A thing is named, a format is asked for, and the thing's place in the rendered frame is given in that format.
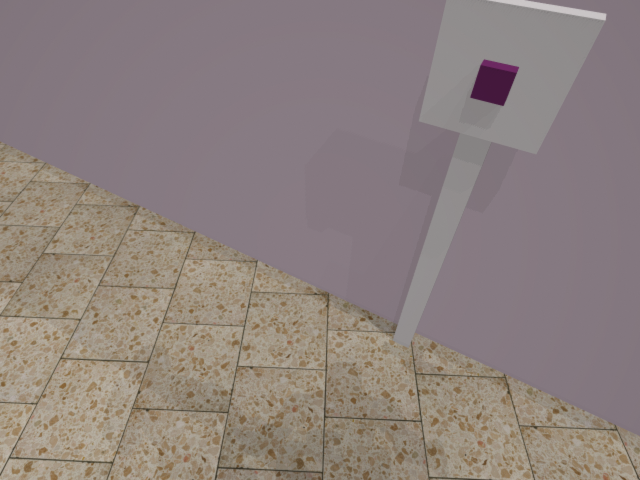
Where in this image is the panel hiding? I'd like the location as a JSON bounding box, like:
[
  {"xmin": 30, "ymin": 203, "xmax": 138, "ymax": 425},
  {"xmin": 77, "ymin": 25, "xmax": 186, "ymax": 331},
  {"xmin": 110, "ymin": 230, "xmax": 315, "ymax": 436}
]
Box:
[{"xmin": 393, "ymin": 0, "xmax": 606, "ymax": 348}]

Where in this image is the button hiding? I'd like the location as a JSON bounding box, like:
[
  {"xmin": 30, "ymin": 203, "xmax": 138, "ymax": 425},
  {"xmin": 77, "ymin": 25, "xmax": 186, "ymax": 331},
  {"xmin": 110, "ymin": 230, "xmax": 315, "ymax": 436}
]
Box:
[{"xmin": 470, "ymin": 59, "xmax": 519, "ymax": 106}]

